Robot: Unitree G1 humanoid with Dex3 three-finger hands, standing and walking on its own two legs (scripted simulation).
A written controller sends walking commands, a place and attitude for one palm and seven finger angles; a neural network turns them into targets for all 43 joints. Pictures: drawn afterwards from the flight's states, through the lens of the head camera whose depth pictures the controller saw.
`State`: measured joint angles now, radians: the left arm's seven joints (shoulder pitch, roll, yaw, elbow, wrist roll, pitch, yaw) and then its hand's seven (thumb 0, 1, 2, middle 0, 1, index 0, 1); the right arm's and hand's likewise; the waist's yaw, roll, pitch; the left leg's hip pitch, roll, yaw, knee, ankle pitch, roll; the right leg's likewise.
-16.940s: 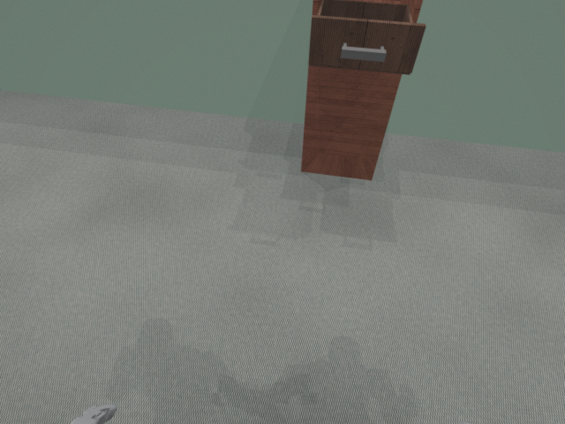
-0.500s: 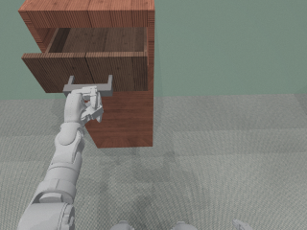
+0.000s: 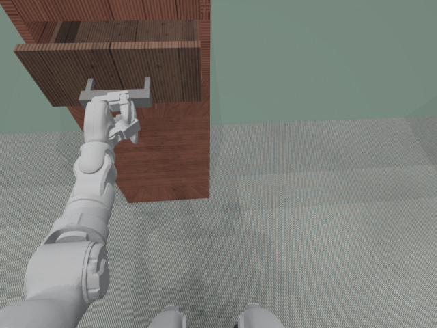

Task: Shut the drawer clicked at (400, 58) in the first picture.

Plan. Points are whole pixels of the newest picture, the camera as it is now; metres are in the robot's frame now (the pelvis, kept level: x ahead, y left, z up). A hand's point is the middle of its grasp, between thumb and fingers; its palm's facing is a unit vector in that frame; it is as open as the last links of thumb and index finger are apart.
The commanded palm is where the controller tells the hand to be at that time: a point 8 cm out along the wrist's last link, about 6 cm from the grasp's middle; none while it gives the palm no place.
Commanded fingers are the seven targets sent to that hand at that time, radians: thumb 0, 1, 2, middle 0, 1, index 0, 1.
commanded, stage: push the drawer shut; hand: left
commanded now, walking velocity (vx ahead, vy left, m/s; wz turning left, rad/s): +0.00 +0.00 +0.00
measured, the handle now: (118, 90) +0.55 +0.18 +0.08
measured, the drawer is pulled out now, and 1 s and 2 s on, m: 0.08 0.00 0.00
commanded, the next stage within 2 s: pull the fist back off the drawer in 1.00 s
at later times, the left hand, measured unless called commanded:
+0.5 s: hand (137, 96) +0.54 +0.14 +0.08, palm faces +0.04 -1.00 -0.03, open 3.1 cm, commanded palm +0.52 +0.19 +0.08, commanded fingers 0.00 0.90 0.90 -1.40 -1.60 -1.40 -1.60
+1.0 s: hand (134, 88) +0.56 +0.15 +0.08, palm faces +0.05 -1.00 -0.04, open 3.0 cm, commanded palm +0.58 +0.17 +0.08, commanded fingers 0.00 0.90 0.90 -1.40 -1.60 -1.40 -1.60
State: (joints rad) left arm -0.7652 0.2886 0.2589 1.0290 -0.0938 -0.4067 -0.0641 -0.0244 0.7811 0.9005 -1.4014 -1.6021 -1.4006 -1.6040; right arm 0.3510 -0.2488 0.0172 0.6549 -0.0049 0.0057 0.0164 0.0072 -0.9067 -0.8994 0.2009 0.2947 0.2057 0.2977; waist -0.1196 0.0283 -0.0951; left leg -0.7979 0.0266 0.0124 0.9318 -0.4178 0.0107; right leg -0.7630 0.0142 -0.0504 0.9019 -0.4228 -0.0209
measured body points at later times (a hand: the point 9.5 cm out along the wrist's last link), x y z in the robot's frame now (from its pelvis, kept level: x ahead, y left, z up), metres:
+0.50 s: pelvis +0.00 +0.00 -0.01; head +0.13 +0.01 +0.42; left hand +0.53 +0.19 +0.08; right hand -0.03 -0.26 -0.12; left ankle +0.01 +0.11 -0.69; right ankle +0.00 -0.11 -0.69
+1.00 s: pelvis -0.01 +0.01 -0.02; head +0.14 +0.03 +0.41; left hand +0.55 +0.20 +0.08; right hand -0.05 -0.25 -0.12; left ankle +0.01 +0.11 -0.69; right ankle +0.00 -0.11 -0.69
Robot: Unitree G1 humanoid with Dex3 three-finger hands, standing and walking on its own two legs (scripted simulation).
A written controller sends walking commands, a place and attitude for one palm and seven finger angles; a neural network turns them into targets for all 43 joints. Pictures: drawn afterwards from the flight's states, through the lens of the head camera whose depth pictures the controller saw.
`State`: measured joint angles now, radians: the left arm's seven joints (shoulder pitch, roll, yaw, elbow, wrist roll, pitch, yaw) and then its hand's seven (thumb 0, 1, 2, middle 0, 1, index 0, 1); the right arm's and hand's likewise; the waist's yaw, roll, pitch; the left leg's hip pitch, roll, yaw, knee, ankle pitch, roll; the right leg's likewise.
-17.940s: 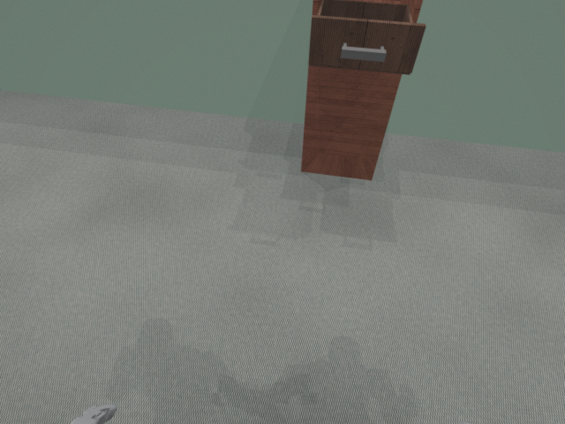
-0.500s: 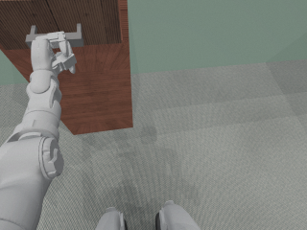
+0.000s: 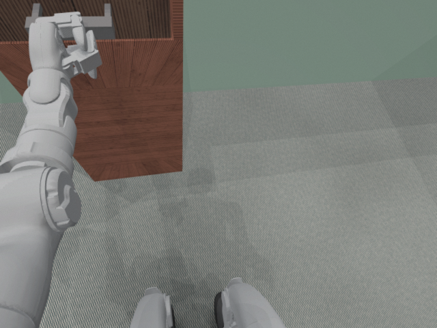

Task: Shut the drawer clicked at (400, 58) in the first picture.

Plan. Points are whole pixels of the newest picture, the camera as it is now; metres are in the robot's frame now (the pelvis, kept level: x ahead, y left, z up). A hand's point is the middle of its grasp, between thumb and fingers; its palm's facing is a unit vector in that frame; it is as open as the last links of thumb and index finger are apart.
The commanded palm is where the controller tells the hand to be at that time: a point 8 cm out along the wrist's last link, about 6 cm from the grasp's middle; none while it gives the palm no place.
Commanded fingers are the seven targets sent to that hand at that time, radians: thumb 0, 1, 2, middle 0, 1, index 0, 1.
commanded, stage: pull the fist back off the drawer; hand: left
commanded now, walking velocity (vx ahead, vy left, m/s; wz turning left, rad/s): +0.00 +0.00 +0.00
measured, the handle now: (73, 19) +0.64 +0.17 +0.10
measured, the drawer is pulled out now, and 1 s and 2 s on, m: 0.00 0.00 0.00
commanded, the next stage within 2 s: draw the hand back to the body in 0.80 s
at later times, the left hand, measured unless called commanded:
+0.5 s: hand (96, 52) +0.57 +0.13 +0.10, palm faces +0.04 -1.00 -0.04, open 3.1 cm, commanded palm +0.55 +0.16 +0.10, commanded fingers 0.00 0.90 0.90 -1.40 -1.60 -1.40 -1.60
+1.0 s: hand (92, 60) +0.54 +0.13 +0.10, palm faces +0.05 -1.00 -0.03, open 3.3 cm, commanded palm +0.49 +0.18 +0.12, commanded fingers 0.00 0.90 0.90 -1.40 -1.60 -1.40 -1.60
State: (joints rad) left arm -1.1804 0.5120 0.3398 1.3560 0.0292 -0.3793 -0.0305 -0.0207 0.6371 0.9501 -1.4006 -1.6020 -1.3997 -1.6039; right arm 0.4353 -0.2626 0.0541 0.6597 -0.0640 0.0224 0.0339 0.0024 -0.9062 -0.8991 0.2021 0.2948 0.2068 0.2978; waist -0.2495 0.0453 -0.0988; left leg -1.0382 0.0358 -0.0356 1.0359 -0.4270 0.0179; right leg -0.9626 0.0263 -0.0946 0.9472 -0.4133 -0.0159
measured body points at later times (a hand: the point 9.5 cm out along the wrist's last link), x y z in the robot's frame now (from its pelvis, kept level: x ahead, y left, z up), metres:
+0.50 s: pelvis -0.02 +0.01 -0.01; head +0.14 +0.03 +0.42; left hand +0.56 +0.18 +0.10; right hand -0.08 -0.24 -0.10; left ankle +0.02 +0.10 -0.67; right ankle +0.01 -0.12 -0.67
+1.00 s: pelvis +0.04 +0.00 +0.02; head +0.16 +0.00 +0.46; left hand +0.54 +0.19 +0.11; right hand +0.04 -0.26 -0.10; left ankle +0.02 +0.10 -0.67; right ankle +0.01 -0.12 -0.67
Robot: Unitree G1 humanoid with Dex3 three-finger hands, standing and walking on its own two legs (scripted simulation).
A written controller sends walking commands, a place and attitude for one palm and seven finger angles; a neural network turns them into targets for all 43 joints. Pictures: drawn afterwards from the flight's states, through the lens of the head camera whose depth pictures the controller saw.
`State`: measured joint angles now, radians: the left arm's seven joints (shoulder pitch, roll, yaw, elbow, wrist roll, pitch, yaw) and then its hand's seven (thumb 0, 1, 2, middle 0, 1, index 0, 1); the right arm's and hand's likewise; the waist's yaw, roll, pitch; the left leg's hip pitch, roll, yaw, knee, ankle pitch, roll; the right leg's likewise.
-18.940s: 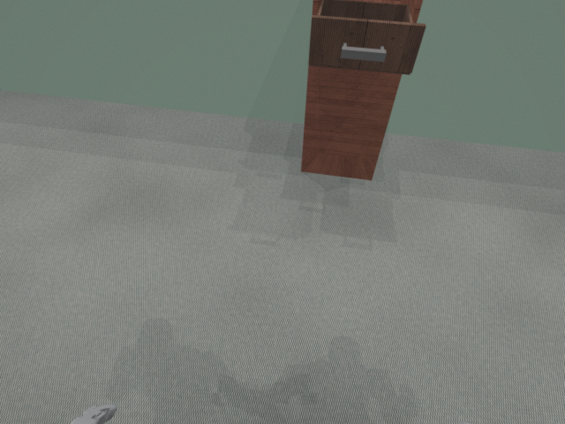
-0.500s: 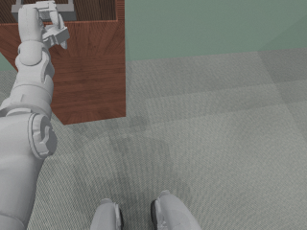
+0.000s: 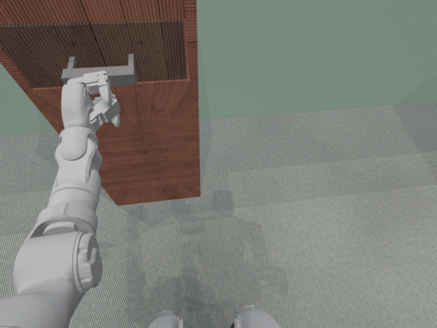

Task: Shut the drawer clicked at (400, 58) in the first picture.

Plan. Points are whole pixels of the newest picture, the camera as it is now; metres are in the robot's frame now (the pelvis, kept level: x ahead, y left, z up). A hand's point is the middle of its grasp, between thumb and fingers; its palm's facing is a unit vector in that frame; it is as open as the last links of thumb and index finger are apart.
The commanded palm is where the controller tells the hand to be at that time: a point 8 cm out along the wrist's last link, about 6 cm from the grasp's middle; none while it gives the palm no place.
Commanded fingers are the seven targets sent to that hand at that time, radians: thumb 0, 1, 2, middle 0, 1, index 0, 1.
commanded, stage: draw the hand back to the body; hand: left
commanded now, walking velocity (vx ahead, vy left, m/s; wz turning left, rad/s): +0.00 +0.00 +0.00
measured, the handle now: (101, 68) +0.60 +0.19 +0.08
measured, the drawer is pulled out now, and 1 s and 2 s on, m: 0.00 0.00 0.00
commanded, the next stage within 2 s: step back with the hand held close in 1.28 s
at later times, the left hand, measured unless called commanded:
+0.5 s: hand (62, 176) +0.33 +0.18 +0.14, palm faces +0.12 -0.98 -0.16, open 3.3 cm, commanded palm +0.29 +0.24 +0.16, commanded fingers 0.00 0.90 0.90 -1.40 -1.60 -1.40 -1.60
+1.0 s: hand out of the picture +0.19 +0.23 +0.20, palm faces +0.37 -0.86 -0.35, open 3.3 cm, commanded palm +0.14 +0.27 +0.22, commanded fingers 0.00 0.90 0.90 -1.40 -1.60 -1.40 -1.60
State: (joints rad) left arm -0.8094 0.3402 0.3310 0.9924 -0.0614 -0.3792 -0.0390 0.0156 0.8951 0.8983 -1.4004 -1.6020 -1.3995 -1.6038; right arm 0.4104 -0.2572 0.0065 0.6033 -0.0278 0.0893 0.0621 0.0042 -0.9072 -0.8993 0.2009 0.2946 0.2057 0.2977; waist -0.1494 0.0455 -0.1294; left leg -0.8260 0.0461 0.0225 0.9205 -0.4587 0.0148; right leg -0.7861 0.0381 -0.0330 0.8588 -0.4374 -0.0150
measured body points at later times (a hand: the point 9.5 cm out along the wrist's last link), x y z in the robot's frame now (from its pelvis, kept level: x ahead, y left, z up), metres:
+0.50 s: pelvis +0.00 -0.01 +0.04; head +0.02 -0.02 +0.49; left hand +0.32 +0.24 +0.15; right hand +0.19 -0.24 -0.05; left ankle -0.02 +0.11 -0.69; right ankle -0.03 -0.11 -0.69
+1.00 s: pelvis -0.01 -0.01 +0.05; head -0.03 -0.03 +0.50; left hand +0.17 +0.27 +0.22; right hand +0.18 -0.22 -0.04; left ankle -0.02 +0.11 -0.69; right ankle -0.03 -0.11 -0.69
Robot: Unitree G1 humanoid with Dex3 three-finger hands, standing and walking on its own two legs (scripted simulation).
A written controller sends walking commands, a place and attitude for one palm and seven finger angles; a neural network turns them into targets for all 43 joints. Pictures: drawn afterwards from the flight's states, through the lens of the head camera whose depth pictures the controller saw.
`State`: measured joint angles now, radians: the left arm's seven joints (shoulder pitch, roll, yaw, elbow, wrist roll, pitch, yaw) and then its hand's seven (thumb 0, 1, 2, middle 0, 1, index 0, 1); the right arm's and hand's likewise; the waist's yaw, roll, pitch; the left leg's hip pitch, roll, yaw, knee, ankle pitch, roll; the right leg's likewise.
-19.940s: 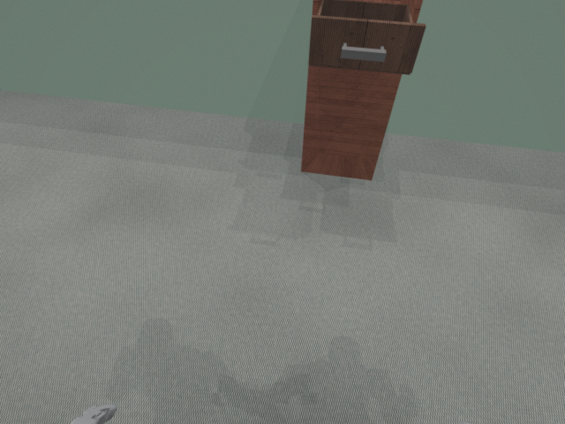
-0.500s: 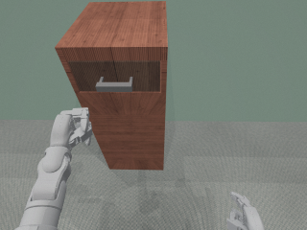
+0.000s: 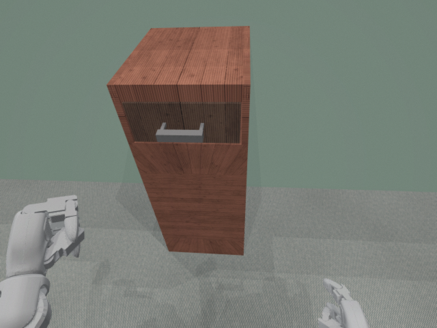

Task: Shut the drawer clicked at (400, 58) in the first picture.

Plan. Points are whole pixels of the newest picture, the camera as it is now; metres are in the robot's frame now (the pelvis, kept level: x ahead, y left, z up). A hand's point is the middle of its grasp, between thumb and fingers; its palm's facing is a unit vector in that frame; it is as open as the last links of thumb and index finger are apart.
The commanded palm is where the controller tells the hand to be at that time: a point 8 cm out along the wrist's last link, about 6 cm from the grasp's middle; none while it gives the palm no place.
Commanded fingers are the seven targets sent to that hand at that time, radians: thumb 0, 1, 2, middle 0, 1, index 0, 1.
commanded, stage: draw the hand back to the body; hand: left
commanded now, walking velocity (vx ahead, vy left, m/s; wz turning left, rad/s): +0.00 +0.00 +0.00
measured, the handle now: (181, 131) +0.61 +0.18 +0.02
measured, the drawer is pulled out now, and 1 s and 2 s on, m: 0.00 0.00 0.00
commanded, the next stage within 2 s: step back with the hand held close in 0.28 s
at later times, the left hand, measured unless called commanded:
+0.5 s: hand (51, 236) +0.19 +0.25 +0.17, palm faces +0.41 -0.81 -0.42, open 3.3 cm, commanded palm +0.13 +0.29 +0.17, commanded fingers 0.00 0.90 0.90 -1.40 -1.60 -1.40 -1.60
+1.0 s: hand (14, 287) +0.12 +0.27 +0.15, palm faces +0.34 -0.80 -0.49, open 3.2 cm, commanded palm +0.07 +0.31 +0.17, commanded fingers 0.00 0.90 0.90 -1.40 -1.60 -1.40 -1.60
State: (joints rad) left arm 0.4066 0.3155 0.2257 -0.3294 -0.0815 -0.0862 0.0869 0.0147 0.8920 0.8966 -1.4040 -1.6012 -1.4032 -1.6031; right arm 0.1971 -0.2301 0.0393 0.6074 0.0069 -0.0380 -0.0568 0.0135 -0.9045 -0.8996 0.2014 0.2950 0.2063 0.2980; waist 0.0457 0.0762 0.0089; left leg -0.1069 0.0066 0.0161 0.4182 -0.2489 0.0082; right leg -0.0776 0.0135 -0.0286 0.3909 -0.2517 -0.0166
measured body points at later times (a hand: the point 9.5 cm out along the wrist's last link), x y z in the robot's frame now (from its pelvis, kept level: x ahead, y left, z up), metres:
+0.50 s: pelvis +0.00 +0.01 +0.00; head -0.01 -0.01 +0.45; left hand +0.16 +0.29 +0.19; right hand +0.19 -0.21 -0.08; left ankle -0.01 +0.11 -0.74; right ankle -0.02 -0.11 -0.74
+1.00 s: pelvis -0.06 +0.03 -0.01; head -0.04 +0.03 +0.44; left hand +0.10 +0.31 +0.18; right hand +0.13 -0.21 -0.08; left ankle -0.01 +0.11 -0.74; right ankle -0.02 -0.11 -0.74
